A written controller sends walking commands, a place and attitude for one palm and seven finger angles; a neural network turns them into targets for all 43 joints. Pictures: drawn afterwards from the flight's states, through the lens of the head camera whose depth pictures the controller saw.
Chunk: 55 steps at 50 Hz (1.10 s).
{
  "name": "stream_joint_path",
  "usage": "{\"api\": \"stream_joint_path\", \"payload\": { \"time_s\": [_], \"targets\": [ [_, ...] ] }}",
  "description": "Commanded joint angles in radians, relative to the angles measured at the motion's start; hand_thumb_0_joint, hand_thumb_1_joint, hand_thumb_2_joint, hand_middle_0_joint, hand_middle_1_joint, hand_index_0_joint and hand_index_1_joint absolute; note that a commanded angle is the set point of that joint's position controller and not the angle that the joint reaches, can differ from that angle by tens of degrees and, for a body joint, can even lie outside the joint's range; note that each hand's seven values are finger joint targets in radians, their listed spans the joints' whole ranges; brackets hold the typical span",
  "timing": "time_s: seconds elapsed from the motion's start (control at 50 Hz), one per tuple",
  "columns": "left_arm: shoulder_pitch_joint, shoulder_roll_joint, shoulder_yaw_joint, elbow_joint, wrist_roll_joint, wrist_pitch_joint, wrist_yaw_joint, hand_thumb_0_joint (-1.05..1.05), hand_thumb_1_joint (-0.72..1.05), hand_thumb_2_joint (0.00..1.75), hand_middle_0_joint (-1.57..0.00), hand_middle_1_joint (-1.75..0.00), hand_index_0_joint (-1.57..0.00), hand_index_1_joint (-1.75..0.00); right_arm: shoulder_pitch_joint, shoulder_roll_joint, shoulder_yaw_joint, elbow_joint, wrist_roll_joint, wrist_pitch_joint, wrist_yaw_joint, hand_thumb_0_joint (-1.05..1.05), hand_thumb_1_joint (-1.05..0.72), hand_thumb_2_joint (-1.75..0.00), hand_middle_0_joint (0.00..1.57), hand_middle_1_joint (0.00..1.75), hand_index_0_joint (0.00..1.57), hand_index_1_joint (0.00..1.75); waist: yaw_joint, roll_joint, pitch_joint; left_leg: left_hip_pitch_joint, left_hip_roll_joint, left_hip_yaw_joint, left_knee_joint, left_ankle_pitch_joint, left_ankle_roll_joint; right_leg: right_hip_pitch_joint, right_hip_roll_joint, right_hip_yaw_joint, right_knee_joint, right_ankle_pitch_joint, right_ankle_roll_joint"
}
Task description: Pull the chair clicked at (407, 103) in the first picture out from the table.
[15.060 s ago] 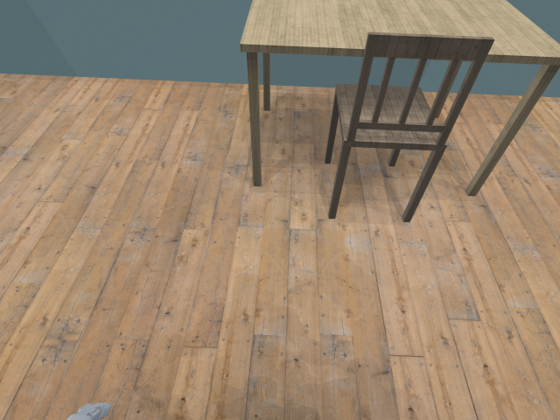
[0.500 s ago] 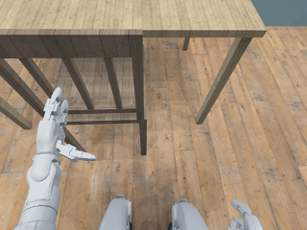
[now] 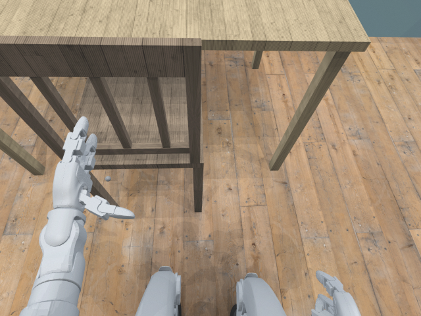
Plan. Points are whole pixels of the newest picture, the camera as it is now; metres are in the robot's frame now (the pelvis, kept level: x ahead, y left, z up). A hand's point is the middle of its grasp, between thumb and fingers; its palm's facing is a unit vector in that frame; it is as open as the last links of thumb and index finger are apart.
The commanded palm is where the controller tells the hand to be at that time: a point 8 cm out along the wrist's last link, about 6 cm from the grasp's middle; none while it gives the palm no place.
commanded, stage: push the fingers through the gap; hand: left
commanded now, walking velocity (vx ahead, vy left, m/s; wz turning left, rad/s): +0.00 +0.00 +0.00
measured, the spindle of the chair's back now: (114, 116) +0.51 +0.22 +0.01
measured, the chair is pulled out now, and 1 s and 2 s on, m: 0.00 0.00 0.00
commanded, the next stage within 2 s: hook a spindle and tug to test in 1.58 s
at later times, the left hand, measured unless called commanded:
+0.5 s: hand (115, 156) +0.40 +0.19 +0.02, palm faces +0.07 -1.00 -0.05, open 16.9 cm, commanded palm +0.38 +0.24 +0.02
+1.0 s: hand (115, 133) +0.45 +0.20 +0.03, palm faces +0.08 -1.00 -0.04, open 16.9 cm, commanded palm +0.43 +0.25 +0.02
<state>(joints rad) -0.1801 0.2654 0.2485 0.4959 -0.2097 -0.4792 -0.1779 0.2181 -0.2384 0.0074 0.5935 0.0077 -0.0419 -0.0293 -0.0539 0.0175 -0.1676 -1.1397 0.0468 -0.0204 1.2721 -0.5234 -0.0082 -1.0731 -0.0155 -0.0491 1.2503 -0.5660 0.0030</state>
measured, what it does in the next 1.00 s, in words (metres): stands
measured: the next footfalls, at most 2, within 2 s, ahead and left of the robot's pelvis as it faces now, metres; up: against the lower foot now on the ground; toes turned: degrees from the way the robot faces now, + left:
none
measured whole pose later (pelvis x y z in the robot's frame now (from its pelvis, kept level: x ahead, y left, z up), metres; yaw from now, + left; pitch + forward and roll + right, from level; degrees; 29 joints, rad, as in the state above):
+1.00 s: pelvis +0.00 +0.00 -0.01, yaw -1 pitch +25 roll -3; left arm -0.60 0.38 0.37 0.90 -0.14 -0.49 -0.19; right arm 0.27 -0.25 0.01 0.64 -0.01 0.03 -0.02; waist -0.12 0.02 -0.16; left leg -1.21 0.06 -0.02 1.29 -0.53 0.00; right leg -1.14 0.00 -0.04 1.26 -0.56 0.01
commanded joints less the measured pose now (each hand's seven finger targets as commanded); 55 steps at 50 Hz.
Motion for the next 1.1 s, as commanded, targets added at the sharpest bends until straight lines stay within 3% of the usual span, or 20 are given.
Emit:
{"api": "stream_joint_path", "payload": {
  "time_s": [0.0,0.08,0.18,0.2,0.26,0.34,0.36,0.38,0.5,0.6,0.64,0.66,0.7,0.74,0.76,0.82,0.92,0.96,1.0,1.08],
  "targets": [
    [-0.293,0.142,0.016,-0.198,0.006,-0.072,-0.001,0.00,-0.50,0.30,-0.06,-0.08,-0.06,-0.08,0.030,-0.162,-0.066,-0.093,-0.004,-0.043,-0.016,0.00,-0.90,-0.90,0.20,0.30,0.20,0.30,-0.025,0.063,-0.359,0.333,-0.025,-0.015,-0.155,0.237,0.020,0.117,0.027,0.003,-0.171,0.232,-0.024],
    [-0.346,0.191,0.059,-0.171,0.014,-0.072,0.013,0.00,-0.50,0.30,-0.06,-0.08,-0.06,-0.08,0.035,-0.163,-0.064,-0.081,-0.008,-0.039,-0.020,0.00,-0.90,-0.90,0.20,0.30,0.20,0.30,-0.018,0.057,-0.395,0.337,-0.026,-0.015,-0.146,0.256,0.021,0.126,0.027,0.007,-0.163,0.246,-0.024],
    [-0.376,0.183,0.053,-0.130,0.023,-0.062,0.022,0.00,-0.50,0.30,-0.06,-0.08,-0.06,-0.08,0.044,-0.163,-0.063,-0.084,-0.009,-0.030,-0.015,0.00,-0.90,-0.90,0.20,0.30,0.20,0.30,-0.012,0.085,-0.420,0.371,-0.023,-0.019,-0.152,0.290,0.013,0.117,0.028,0.001,-0.156,0.261,-0.028],
    [-0.368,0.165,0.041,-0.115,0.021,-0.055,0.021,0.00,-0.50,0.30,-0.06,-0.08,-0.06,-0.08,0.046,-0.160,-0.063,-0.086,-0.008,-0.028,-0.012,0.00,-0.90,-0.90,0.20,0.30,0.20,0.30,-0.015,0.071,-0.412,0.363,-0.025,-0.014,-0.153,0.288,0.015,0.131,0.028,0.003,-0.165,0.268,-0.026],
    [-0.352,0.217,0.093,-0.077,0.019,-0.046,0.023,0.00,-0.50,0.30,-0.06,-0.08,-0.06,-0.08,0.056,-0.165,-0.063,-0.086,-0.007,-0.017,-0.009,0.00,-0.90,-0.90,0.20,0.30,0.20,0.30,-0.009,0.031,-0.417,0.328,-0.025,-0.007,-0.149,0.297,0.018,0.172,0.030,0.010,-0.165,0.299,-0.023],
    [-0.409,0.188,0.065,-0.056,0.022,-0.049,0.021,0.00,-0.50,0.30,-0.06,-0.08,-0.06,-0.08,0.063,-0.162,-0.061,-0.082,-0.006,-0.009,-0.005,0.00,-0.90,-0.90,0.20,0.30,0.20,0.30,-0.025,0.034,-0.396,0.312,-0.026,-0.005,-0.147,0.277,0.020,0.157,0.031,0.011,-0.169,0.285,-0.021],
    [-0.430,0.221,0.089,-0.040,0.026,-0.053,0.024,0.00,-0.50,0.30,-0.06,-0.08,-0.06,-0.08,0.067,-0.166,-0.062,-0.077,-0.006,-0.006,-0.007,0.00,-0.90,-0.90,0.20,0.30,0.20,0.30,-0.027,0.034,-0.379,0.304,-0.025,-0.007,-0.148,0.267,0.019,0.150,0.031,0.011,-0.171,0.276,-0.022],
    [-0.450,0.212,0.078,-0.028,0.031,-0.057,0.023,0.00,-0.50,0.30,-0.06,-0.08,-0.06,-0.08,0.069,-0.165,-0.061,-0.076,-0.006,-0.004,-0.007,0.00,-0.90,-0.90,0.20,0.30,0.20,0.30,-0.031,0.034,-0.370,0.300,-0.026,-0.005,-0.148,0.252,0.020,0.141,0.032,0.013,-0.173,0.261,-0.022],
    [-0.601,0.249,0.087,0.017,0.046,-0.089,0.024,0.00,-0.50,0.30,-0.06,-0.08,-0.06,-0.08,0.085,-0.171,-0.060,-0.053,-0.013,0.001,-0.012,0.00,-0.90,-0.90,0.20,0.30,0.20,0.30,-0.049,0.072,-0.410,0.319,-0.025,-0.011,-0.135,0.242,0.021,0.108,0.031,0.016,-0.167,0.234,-0.023],
    [-0.590,0.268,0.112,0.062,0.044,-0.078,0.013,0.00,-0.50,0.30,-0.06,-0.08,-0.06,-0.08,0.106,-0.173,-0.063,-0.047,-0.015,0.012,-0.007,0.00,-0.90,-0.90,0.20,0.30,0.20,0.30,-0.035,0.089,-0.468,0.350,-0.024,-0.008,-0.129,0.317,0.018,0.140,0.030,0.015,-0.159,0.304,-0.024],
    [-0.584,0.255,0.103,0.112,0.047,-0.066,0.010,0.00,-0.50,0.30,-0.06,-0.08,-0.06,-0.08,0.114,-0.174,-0.061,-0.048,-0.013,0.021,-0.003,0.00,-0.90,-0.90,0.20,0.30,0.20,0.30,-0.045,0.058,-0.437,0.329,-0.023,-0.011,-0.133,0.303,0.020,0.130,0.034,0.013,-0.162,0.292,-0.022],
    [-0.620,0.265,0.103,0.115,0.048,-0.064,0.009,0.00,-0.50,0.30,-0.06,-0.08,-0.06,-0.08,0.115,-0.175,-0.060,-0.045,-0.013,0.023,-0.002,0.00,-0.90,-0.90,0.20,0.30,0.20,0.30,-0.048,0.069,-0.428,0.307,-0.024,-0.006,-0.129,0.286,0.022,0.133,0.032,0.017,-0.164,0.286,-0.021],
    [-0.645,0.289,0.129,0.147,0.050,-0.062,0.013,0.00,-0.50,0.30,-0.06,-0.08,-0.06,-0.08,0.124,-0.177,-0.060,-0.042,-0.014,0.029,-0.002,0.00,-0.90,-0.90,0.20,0.30,0.20,0.30,-0.055,0.035,-0.411,0.279,-0.025,-0.003,-0.126,0.269,0.027,0.144,0.033,0.021,-0.171,0.280,-0.018],
    [-0.666,0.330,0.161,0.138,0.055,-0.076,0.014,0.00,-0.50,0.30,-0.06,-0.08,-0.06,-0.08,0.130,-0.178,-0.059,-0.047,-0.017,0.032,-0.004,0.00,-0.90,-0.90,0.20,0.30,0.20,0.30,-0.042,0.061,-0.453,0.289,-0.026,-0.004,-0.124,0.287,0.025,0.153,0.033,0.024,-0.158,0.293,-0.020],
    [-0.690,0.325,0.153,0.128,0.055,-0.083,0.012,0.00,-0.50,0.30,-0.06,-0.08,-0.06,-0.08,0.130,-0.174,-0.058,-0.045,-0.019,0.033,-0.002,0.00,-0.90,-0.90,0.20,0.30,0.20,0.30,-0.047,0.088,-0.462,0.306,-0.026,-0.001,-0.120,0.305,0.025,0.151,0.032,0.026,-0.158,0.310,-0.020],
    [-0.686,0.331,0.160,0.144,0.057,-0.092,0.006,0.00,-0.50,0.30,-0.06,-0.08,-0.06,-0.08,0.143,-0.177,-0.060,-0.039,-0.023,0.037,0.001,0.00,-0.90,-0.90,0.20,0.30,0.20,0.30,-0.050,0.073,-0.475,0.318,-0.023,-0.006,-0.115,0.338,0.025,0.155,0.037,0.022,-0.151,0.335,-0.021],
    [-0.759,0.337,0.155,0.207,0.061,-0.084,-0.014,0.00,-0.50,0.30,-0.06,-0.08,-0.06,-0.08,0.160,-0.183,-0.059,-0.025,-0.021,0.049,0.001,0.00,-0.90,-0.90,0.20,0.30,0.20,0.30,-0.074,0.071,-0.432,0.304,-0.020,-0.011,-0.113,0.308,0.028,0.114,0.037,0.017,-0.155,0.304,-0.020],
    [-0.757,0.359,0.177,0.212,0.060,-0.086,-0.018,0.00,-0.50,0.30,-0.06,-0.08,-0.06,-0.08,0.161,-0.184,-0.060,-0.027,-0.023,0.052,0.002,0.00,-0.90,-0.90,0.20,0.30,0.20,0.30,-0.060,0.097,-0.467,0.320,-0.021,-0.008,-0.108,0.326,0.025,0.122,0.036,0.019,-0.153,0.316,-0.021],
    [-0.819,0.336,0.149,0.233,0.066,-0.088,-0.022,0.00,-0.50,0.30,-0.06,-0.08,-0.06,-0.08,0.165,-0.182,-0.058,-0.017,-0.025,0.056,0.000,0.00,-0.90,-0.90,0.20,0.30,0.20,0.30,-0.088,0.084,-0.448,0.319,-0.019,-0.014,-0.104,0.320,0.028,0.093,0.037,0.016,-0.154,0.304,-0.018],
    [-0.893,0.369,0.163,0.300,0.080,-0.088,-0.017,0.00,-0.50,0.30,-0.06,-0.08,-0.06,-0.08,0.178,-0.192,-0.054,-0.006,-0.030,0.064,-0.002,0.00,-0.90,-0.90,0.20,0.30,0.20,0.30,-0.100,0.096,-0.439,0.321,-0.018,-0.026,-0.096,0.300,0.028,0.043,0.038,0.009,-0.150,0.263,-0.021]
  ]
}}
